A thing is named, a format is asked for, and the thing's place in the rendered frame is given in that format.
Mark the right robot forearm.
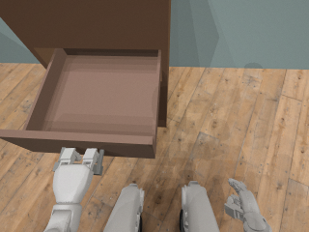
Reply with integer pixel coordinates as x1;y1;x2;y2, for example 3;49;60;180
242;212;272;232

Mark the right robot shin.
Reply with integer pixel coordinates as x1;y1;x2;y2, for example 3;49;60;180
183;181;206;232

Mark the cabinet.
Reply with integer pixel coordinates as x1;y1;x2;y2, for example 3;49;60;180
0;0;171;128

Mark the drawer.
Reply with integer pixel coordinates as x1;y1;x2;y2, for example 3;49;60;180
0;48;162;160

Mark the robot left thigh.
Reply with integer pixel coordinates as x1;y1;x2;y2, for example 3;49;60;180
103;186;145;232

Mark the left robot forearm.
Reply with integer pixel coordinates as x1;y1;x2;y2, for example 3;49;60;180
43;202;82;232

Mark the robot left hand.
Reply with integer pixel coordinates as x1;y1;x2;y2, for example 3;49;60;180
52;148;99;204

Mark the handle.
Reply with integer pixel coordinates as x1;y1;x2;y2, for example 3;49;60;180
52;147;104;176

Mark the robot right hand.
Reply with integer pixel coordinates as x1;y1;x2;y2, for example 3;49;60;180
224;178;261;221

